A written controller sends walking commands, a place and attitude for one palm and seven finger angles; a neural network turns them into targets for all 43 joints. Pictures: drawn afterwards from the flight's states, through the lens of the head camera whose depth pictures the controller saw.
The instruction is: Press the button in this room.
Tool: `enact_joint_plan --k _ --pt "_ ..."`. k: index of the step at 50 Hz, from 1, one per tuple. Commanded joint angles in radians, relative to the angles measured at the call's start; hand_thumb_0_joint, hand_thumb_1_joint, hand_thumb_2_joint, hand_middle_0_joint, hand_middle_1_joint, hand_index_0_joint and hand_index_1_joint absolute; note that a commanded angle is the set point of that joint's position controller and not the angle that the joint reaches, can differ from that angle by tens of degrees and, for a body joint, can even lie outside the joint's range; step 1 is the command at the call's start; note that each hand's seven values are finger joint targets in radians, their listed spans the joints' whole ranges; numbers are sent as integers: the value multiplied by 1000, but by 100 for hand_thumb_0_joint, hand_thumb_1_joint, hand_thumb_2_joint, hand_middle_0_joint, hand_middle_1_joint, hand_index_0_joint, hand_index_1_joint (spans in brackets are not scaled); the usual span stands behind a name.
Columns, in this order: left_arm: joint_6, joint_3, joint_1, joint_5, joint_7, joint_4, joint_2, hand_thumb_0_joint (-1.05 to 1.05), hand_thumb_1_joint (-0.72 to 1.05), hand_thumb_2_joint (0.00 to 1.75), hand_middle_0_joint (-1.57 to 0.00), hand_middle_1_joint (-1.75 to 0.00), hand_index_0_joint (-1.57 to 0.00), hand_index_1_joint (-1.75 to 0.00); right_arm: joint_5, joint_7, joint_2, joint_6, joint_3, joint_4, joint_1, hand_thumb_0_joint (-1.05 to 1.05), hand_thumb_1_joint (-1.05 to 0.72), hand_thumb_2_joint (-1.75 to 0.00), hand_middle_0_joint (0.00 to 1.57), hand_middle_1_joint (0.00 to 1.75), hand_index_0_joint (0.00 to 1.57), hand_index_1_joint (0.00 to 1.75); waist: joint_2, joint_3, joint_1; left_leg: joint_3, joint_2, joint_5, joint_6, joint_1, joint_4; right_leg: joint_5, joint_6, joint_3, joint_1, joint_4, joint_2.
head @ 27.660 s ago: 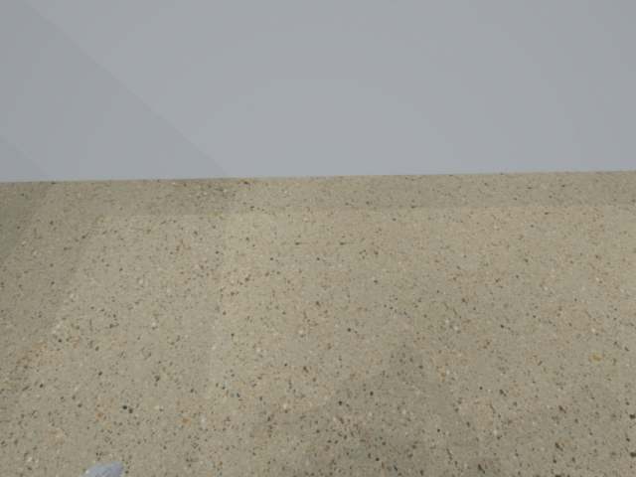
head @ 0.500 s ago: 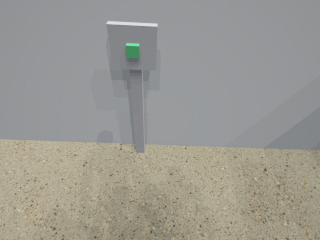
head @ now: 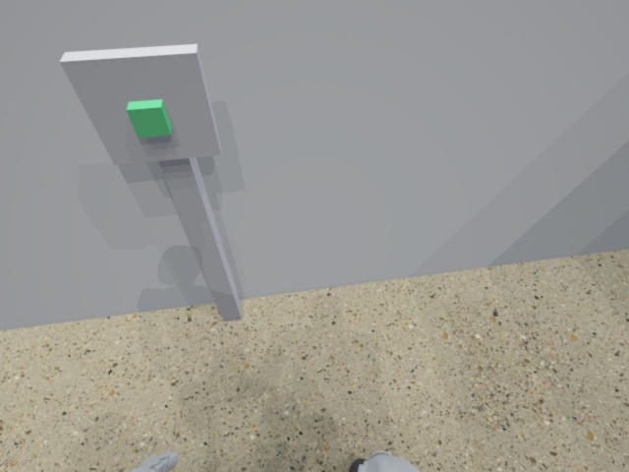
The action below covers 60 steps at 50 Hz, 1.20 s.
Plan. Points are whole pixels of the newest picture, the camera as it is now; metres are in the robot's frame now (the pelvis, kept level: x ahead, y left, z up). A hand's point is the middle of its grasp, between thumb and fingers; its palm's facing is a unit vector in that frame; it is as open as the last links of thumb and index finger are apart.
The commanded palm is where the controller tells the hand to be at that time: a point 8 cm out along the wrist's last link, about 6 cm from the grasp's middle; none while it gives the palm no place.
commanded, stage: take the last steps up to it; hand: left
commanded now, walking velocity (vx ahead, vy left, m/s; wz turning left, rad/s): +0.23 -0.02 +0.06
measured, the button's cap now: (150, 117) +0.63 +0.29 +0.09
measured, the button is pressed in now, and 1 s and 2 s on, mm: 0 0 0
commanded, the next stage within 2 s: come to a stop and stand still in 0.24 s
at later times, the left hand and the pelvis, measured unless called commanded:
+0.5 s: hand out of the picture +0.10 +0.17 -0.17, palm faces +0.13 -0.98 -0.13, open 7.4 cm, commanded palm none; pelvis +0.14 +0.01 +0.02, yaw +2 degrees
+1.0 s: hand out of the picture +0.13 +0.13 -0.14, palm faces +0.05 -0.97 -0.24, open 7.4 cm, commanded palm none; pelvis +0.11 -0.06 +0.03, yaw +0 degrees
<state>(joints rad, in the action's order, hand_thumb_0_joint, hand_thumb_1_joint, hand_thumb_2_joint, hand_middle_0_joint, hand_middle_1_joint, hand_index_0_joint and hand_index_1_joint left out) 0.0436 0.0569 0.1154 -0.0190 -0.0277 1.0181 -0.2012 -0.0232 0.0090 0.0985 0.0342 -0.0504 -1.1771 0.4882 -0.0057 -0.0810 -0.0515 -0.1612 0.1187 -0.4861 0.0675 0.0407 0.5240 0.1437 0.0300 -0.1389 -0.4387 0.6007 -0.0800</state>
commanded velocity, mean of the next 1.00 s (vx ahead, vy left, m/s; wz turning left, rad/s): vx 0.01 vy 0.02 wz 0.02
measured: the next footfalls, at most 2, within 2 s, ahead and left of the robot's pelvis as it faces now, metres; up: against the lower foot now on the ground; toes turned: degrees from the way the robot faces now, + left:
left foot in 0.42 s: +0.22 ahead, +0.11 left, +0.00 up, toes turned +10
right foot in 0.86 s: +0.15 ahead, -0.17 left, +0.00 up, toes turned -3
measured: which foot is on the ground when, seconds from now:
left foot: down 0.00-0.00, up 0.02-0.40, down 0.42-0.90, up 0.92-1.00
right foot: down 0.00-0.46, up 0.48-0.84, down 0.86-1.00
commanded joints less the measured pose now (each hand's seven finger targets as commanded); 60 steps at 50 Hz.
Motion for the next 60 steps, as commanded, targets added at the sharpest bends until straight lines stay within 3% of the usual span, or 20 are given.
enact_joint_plan --k 1,2,4,8,15,19,21,23,28,34,39,41,42,43,44,45,46,48,53,60 --pt "25 60 408 14 35 87 -264 0 90 90 -20 -30 -20 -30 33 6 112 13 -18 111 -43 0 -90 -90 20 30 20 30 -224 289 181 169 -61 -97 -81 -560 822 -79 194 571 579 -291 -400" --pt "15 48 290 14 38 53 -216 0 90 90 -20 -30 -20 -30 28 3 110 5 -28 122 -94 0 -90 -90 20 30 20 30 -142 173 146 179 -28 -13 -88 -605 878 138 176 529 451 -345 -374" --pt "15 18 143 8 44 13 -118 0 90 90 -20 -30 -20 -30 4 -5 95 -7 -23 122 -132 0 -90 -90 20 30 20 30 -75 22 83 177 31 137 -81 -582 801 230 117 349 192 -381 -284" --pt "25 -2 105 -3 50 8 -66 0 90 90 -20 -30 -20 -30 -5 -11 75 -36 -15 103 -67 0 -90 -90 20 30 20 30 -106 32 15 126 27 165 -46 -470 588 138 101 173 73 -423 -215" --pt "31 2 195 -1 41 56 -95 0 90 90 -20 -30 -20 -30 4 -21 83 -12 0 169 -249 0 -90 -90 20 30 20 30 -102 26 69 74 -9 182 -36 -464 213 -52 136 161 249 -391 -215" --pt "16 -10 174 8 53 74 -70 0 90 90 -20 -30 -20 -30 7 -8 86 3 14 138 -224 0 -90 -90 20 30 20 30 -30 33 32 72 -28 375 -26 -228 -51 -157 73 100 200 -261 -160" --pt "0 -31 241 12 61 80 -11 0 90 90 -20 -30 -20 -30 7 6 167 15 11 123 -188 0 -90 -90 20 30 20 30 145 99 47 210 123 824 -90 -80 -104 -12 -29 46 158 -156 -47" --pt "-21 -44 277 13 72 102 -3 0 90 90 -20 -30 -20 -30 18 24 197 4 13 116 -226 0 -90 -90 20 30 20 30 250 107 57 280 213 1015 -174 -106 -159 225 -74 24 206 -80 -20" --pt "-58 -18 247 5 69 81 -50 0 90 90 -20 -30 -20 -30 15 53 229 -22 -20 122 -244 0 -90 -90 20 30 20 30 136 114 37 275 261 1224 -262 -36 -145 386 -73 118 48 263 -6" --pt "-82 12 214 -1 61 16 -24 0 90 90 -20 -30 -20 -30 5 38 222 -34 -47 173 -298 0 -90 -90 20 30 20 30 118 165 43 204 226 866 -252 -147 -162 331 -86 139 0 445 15" --pt "-68 -11 226 1 55 26 2 0 90 90 -20 -30 -20 -30 -3 12 218 -40 -45 168 -347 0 -90 -90 20 30 20 30 219 136 59 220 166 264 -200 -300 -245 306 -70 63 181 114 15" --pt "-52 -17 305 -3 55 66 -15 0 90 90 -20 -30 -20 -30 4 6 203 -46 -40 155 -345 0 -90 -90 20 30 20 30 145 117 99 190 94 42 -135 -399 -196 143 -68 32 336 -129 26" --pt "-40 -17 300 -10 59 68 -61 0 90 90 -20 -30 -20 -30 14 1 162 -49 -31 150 -322 0 -90 -90 20 30 20 30 23 88 97 146 23 4 -84 -444 -103 181 -56 118 357 -268 -34" --pt "-32 -16 255 -12 61 49 -127 0 90 90 -20 -30 -20 -30 21 -5 101 -57 -14 167 -321 0 -90 -90 20 30 20 30 -163 15 76 86 -55 -4 -32 -469 17 380 10 347 227 -416 -212" --pt "-42 -13 188 -9 59 10 -179 0 90 90 -20 -30 -20 -30 15 -15 118 -66 -14 189 -341 0 -90 -90 20 30 20 30 -154 -53 75 97 -60 7 -35 -415 72 526 60 413 57 -504 -294" --pt "-34 3 159 -7 62 -2 -203 0 90 90 -20 -30 -20 -30 9 -16 136 -78 -20 190 -366 0 -90 -90 20 30 20 30 -259 -99 96 127 -56 33 -38 -441 161 582 72 496 -5 -547 -295" --pt "-32 3 141 -5 65 -4 -186 0 90 90 -20 -30 -20 -30 5 -16 164 -83 -26 184 -347 0 -90 -90 20 30 20 30 -258 -137 88 161 -55 72 -46 -460 227 545 80 502 -9 -544 -292" --pt "-32 3 113 -6 65 -11 -163 0 90 90 -20 -30 -20 -30 2 -21 165 -75 -28 147 -267 0 -90 -90 20 30 20 30 -153 -98 58 152 -63 128 -44 -471 296 303 74 366 85 -454 -252" --pt "-25 12 218 -4 71 3 -146 0 90 90 -20 -30 -20 -30 6 -15 167 -73 -24 165 -245 0 -90 -90 20 30 20 30 -156 10 97 150 -81 131 -16 -529 380 -160 85 273 297 -320 -249" --pt "-34 26 218 -15 75 21 -162 0 90 90 -20 -30 -20 -30 17 -5 136 -57 -10 184 -242 0 -90 -90 20 30 20 30 -225 89 100 109 -96 82 -21 -388 116 -259 103 266 322 -245 -240"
